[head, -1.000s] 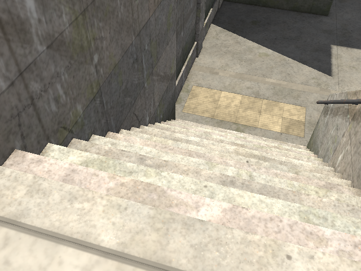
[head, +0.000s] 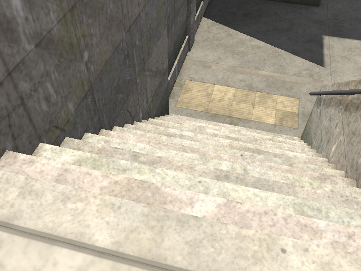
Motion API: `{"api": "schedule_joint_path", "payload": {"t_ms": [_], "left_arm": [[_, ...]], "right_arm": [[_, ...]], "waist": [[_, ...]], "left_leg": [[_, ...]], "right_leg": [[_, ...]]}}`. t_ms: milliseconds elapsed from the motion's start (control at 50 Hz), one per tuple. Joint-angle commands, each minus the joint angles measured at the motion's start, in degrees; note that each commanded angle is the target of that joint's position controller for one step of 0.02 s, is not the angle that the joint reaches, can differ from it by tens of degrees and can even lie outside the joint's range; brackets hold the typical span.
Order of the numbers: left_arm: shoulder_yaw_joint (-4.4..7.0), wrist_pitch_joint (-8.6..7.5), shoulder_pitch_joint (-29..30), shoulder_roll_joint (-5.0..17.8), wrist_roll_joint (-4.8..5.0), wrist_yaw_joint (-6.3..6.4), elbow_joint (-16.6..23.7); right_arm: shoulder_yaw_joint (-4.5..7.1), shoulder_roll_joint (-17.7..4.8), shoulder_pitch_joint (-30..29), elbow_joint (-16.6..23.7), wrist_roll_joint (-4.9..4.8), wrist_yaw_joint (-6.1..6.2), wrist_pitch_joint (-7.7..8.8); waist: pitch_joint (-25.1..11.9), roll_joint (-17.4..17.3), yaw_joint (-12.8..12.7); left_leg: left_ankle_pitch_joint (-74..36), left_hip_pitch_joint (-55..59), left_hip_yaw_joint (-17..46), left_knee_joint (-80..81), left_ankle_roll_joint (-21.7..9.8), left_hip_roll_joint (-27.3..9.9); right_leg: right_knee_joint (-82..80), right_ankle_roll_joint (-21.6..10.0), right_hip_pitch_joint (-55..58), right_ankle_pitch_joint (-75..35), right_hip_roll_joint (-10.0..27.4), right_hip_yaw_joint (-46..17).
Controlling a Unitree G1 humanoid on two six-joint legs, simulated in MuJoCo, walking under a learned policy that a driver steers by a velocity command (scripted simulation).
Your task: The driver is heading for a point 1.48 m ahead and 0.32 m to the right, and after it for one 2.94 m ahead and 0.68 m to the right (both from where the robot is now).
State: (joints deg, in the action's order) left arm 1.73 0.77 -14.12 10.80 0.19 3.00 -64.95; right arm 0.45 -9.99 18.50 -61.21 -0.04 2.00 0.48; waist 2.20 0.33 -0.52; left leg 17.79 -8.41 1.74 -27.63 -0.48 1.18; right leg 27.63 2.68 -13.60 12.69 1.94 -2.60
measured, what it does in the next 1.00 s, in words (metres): lifts its left foot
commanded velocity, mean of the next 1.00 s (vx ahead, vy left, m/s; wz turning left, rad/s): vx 0.08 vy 0.00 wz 0.00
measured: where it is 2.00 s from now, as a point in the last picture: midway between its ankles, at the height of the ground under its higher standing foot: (190, 265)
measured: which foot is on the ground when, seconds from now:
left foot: down 0.00-0.92, up 0.94-1.00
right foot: down 0.00-1.00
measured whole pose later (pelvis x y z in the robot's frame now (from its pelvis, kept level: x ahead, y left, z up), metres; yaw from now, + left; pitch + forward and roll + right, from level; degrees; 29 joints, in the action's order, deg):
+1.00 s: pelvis +0.07 -0.04 +0.00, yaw +0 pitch +0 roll +0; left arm 2.0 -6.5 -23.6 10.2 0.8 -0.3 -62.6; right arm 1.8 -12.4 22.8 -60.2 -2.5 1.3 4.0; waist -1.0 -1.8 -1.3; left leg 23.8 -20.5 3.1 -61.6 -3.8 -0.2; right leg 30.6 -3.1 -11.3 19.8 -1.4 2.8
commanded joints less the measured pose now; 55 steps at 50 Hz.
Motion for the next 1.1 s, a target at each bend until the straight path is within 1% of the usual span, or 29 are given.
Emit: {"api": "schedule_joint_path", "payload": {"t_ms": [20, 320, 660, 680, 700, 720, 740, 760, 780, 800, 820, 840, 860, 880, 900, 920, 940, 960, 980, 1000, 1020, 1040, 1060, 1080, 1100], "left_arm": [[0.62, -0.27, -2.98, 5.23, 0.01, 0.16, 0.7], [0.09, -0.38, -4.78, 4.4, 0.08, 0.14, 0.44], [-0.21, -0.49, -6.16, 3.79, 0.15, 0.09, 0.82], [-0.41, -0.43, -7.16, 3.03, 0.09, 0.1, 0.27], [-0.34, -0.35, -7.18, 3.06, 0.31, 0.2, 0.22], [-0.09, -0.41, -7.08, 3.56, 0.62, 0.3, 0.45], [0.01, -0.78, -6.18, 3.78, 0.63, 0.27, 1.09], [-0.12, -1.52, -4.79, 3.09, 0.64, 0.03, 2.0], [-0.4, -2.54, -3.55, 1.67, 0.72, -0.45, 2.85], [-0.56, -3.6, -2.8, 0.85, 0.84, -1.05, 3.63], [-0.51, -4.54, -2.03, 1.05, 1.0, -1.61, 4.29], [-0.43, -5.32, -2.5, 1.13, 1.36, -2.06, 4.7], [-0.4, -5.94, -5.08, 0.77, 1.75, -2.38, 4.23], [0.05, -6.3, -10.29, 1.09, 1.87, -2.52, 2.22], [0.93, -6.32, -15.52, 2.71, 1.35, -2.52, 0.05], [2.49, -6.33, -24.31, 7.32, 1.18, -2.35, -1.58], [3.59, -6.9, -30.33, 14.06, 0.93, -3.27, -1.51], [2.18, -7.65, -24.52, 9.95, 0.03, -3.4, -0.27], [1.35, -7.95, -19.12, 6.8, 0.24, -3.51, 1.72], [0.76, -7.87, -15.64, 5.59, 0.32, -3.85, 3.03], [0.39, -7.54, -14.03, 4.91, 0.27, -4.09, 3.68], [-0.22, -7.04, -14.93, 3.11, -0.01, -4.03, 3.37], [-0.49, -6.52, -16.89, 2.37, -0.28, -3.77, 2.94], [-0.51, -6.17, -18.67, 2.97, -0.45, -3.39, 2.64], [-0.45, -5.93, -19.63, 3.86, -0.55, -2.98, 2.68]], "right_arm": [[0.74, -5.08, 4.32, 0.38, -0.03, 0.16, 0.26], [0.35, -4.26, 6.21, -0.98, -0.13, 0.28, 0.21], [0.13, -3.56, 7.89, -1.57, -0.22, 0.42, 0.26], [0.0, -2.96, 9.04, -2.18, -0.17, 0.48, 0.18], [0.27, -3.6, 9.37, -2.32, -0.49, 0.65, 0.01], [0.79, -5.2, 8.87, -1.77, -0.84, 0.89, -0.11], [1.13, -6.19, 8.85, -1.16, -1.1, 1.01, -0.01], [1.47, -7.14, 9.9, -0.91, -1.39, 0.95, 0.41], [2.03, -8.68, 11.57, -0.96, -1.72, 0.76, 1.01], [2.75, -10.5, 11.59, -0.72, -1.96, 0.61, 1.56], [3.01, -10.78, 10.53, -0.11, -1.93, 0.51, 1.9], [2.94, -10.43, 8.26, 0.88, -1.73, 0.35, 2.22], [2.78, -9.88, 5.37, 1.83, -2.03, 0.08, 2.37], [2.56, -9.14, 2.76, 2.66, -2.42, -0.18, 2.26], [2.41, -8.48, 1.37, 3.49, -2.37, -0.22, 2.38], [1.59, -5.77, -0.1, 4.54, -1.64, -0.54, 3.14], [0.92, -2.47, 0.73, 6.7, -2.0, -0.25, 4.45], [1.31, -4.31, 0.8, 6.7, -2.9, -0.38, 5.3], [1.51, -4.85, -0.03, 6.75, -3.03, -0.97, 5.78], [1.81, -5.17, -0.16, 6.3, -2.53, -1.32, 6.16], [2.62, -6.69, -1.19, 6.33, -2.01, -1.44, 6.44], [3.36, -7.92, -2.14, 6.4, -1.66, -1.75, 6.27], [3.51, -7.35, -2.62, 6.26, -1.61, -2.13, 5.9], [3.35, -5.92, -3.67, 6.51, -1.54, -2.43, 5.49], [3.1, -4.74, -5.76, 7.28, -1.48, -2.62, 5.16]], "waist": [[2.02, -0.53, 0.06], [2.37, -0.4, 0.22], [2.61, -0.38, 0.32], [1.24, -0.68, 0.35], [2.07, -1.35, 0.49], [3.62, -2.69, 0.66], [6.12, -3.62, 1.07], [7.99, -5.27, 1.84], [8.64, -8.3, 2.66], [9.13, -11.45, 2.76], [10.21, -11.3, 2.46], [10.9, -10.84, 1.1], [10.94, -10.67, -1.09], [9.87, -9.08, -3.69], [8.05, -5.27, -5.22], [3.49, 7.58, -8.07], [-0.49, 20.16, -8.17], [2.75, 12.01, -4.6], [6.61, 6.78, -2.83], [6.35, 4.15, -1.75], [6.45, 3.35, -1.14], [5.81, 4.4, -1.14], [4.75, 5.15, -1.49], [4.22, 5.21, -1.71], [4.44, 4.56, -1.93]], "left_leg": [[-7.28, -6.42, 0.93, 6.59, -0.64, -1.43], [-6.69, -6.88, 0.35, 6.27, -0.42, -1.28], [-6.27, -7.31, -0.14, 5.75, -0.15, -1.22], [-0.61, -6.83, -0.54, 6.3, -0.31, -0.8], [8.29, -7.76, -0.42, 6.62, -1.08, -0.43], [18.26, -9.3, 0.92, 7.03, -2.55, -0.95], [25.83, -11.13, 3.63, 8.59, -4.22, -2.78], [29.79, -11.32, 7.94, 10.71, -6.16, -5.79], [31.96, -9.54, 14.01, 13.7, -8.55, -10.03], [32.33, -8.27, 20.7, 16.51, -11.23, -15.12], [30.96, -9.89, 24.44, 18.06, -13.06, -17.93], [28.3, -10.94, 24.05, 17.88, -13.07, -18.26], [25.16, -12.95, 20.63, 15.82, -11.49, -16.6], [21.14, -16.49, 15.07, 12.1, -9.01, -12.8], [13.3, -19.53, 9.49, 4.62, -6.89, -8.46], [4.3, -25.35, 0.41, -16.44, -3.59, -2.25], [11.8, -35.37, -1.37, -32.2, -2.36, 2.88], [11.06, -38.6, 4.03, -43.01, -3.52, -0.8], [5.89, -41.4, 4.76, -46.85, -4.73, -3.41], [0.67, -40.74, 3.88, -45.71, -5.31, -5.45], [-3.26, -40.11, 2.73, -41.95, -5.36, -6.81], [-5.49, -38.05, 1.33, -39.05, -4.99, -7.59], [-6.76, -36.91, -0.19, -37.25, -4.4, -7.53], [-7.78, -36.87, -1.35, -35.57, -3.65, -7.43], [-8.87, -37.44, -2.07, -32.73, -2.93, -7.38]], "right_leg": [[-3.17, -1.45, 2.98, -6.34, -0.61, 1.24], [-2.96, -1.8, 2.34, -6.1, -0.9, 1.25], [-2.57, -2.17, 1.86, -6.08, -1.14, 1.2], [-2.45, -2.21, 2.51, -0.9, -1.89, 2.04], [-0.99, -2.5, 1.36, 7.2, -3.34, 3.4], [1.19, -3.13, -1.3, 16.68, -4.7, 4.74], [2.88, -3.85, -4.86, 21.98, -4.85, 4.8], [5.43, -4.3, -8.09, 21.94, -4.59, 4.85], [10.23, -4.19, -10.97, 17.58, -4.74, 5.99], [15.93, -4.48, -13.29, 12.59, -3.83, 6.35], [18.92, -5.46, -13.9, 11.79, -1.9, 4.85], [17.62, -6.49, -13.14, 13.25, -1.04, 4.44], [10.66, -7.45, -8.1, 13.57, -0.99, 4.96], [2.46, -7.64, 1.53, 10.23, -2.41, 6.25], [-0.84, -7.09, 9.55, 5.88, -2.8, 4.45], [-8.37, -9.66, 18.83, 8.14, 6.93, -11.05], [-18.72, -17.51, 23.84, 15.72, 19.3, -37.38], [-19.95, -19.24, 19.48, 19.18, 22.1, -42.12], [-18.76, -17.7, 16.69, 16.57, 20.15, -34.17], [-19.08, -15.68, 15.44, 12.48, 16.49, -25.63], [-19.38, -13.8, 15.13, 5.91, 13.81, -19.22], [-19.37, -12.12, 14.98, -1.48, 11.15, -13.5], [-19.2, -11.64, 15.48, -6.98, 9.71, -9.99], [-19.03, -11.9, 15.81, -11.32, 9.33, -8.05], [-19.23, -12.32, 15.76, -14.25, 9.36, -6.75]]}}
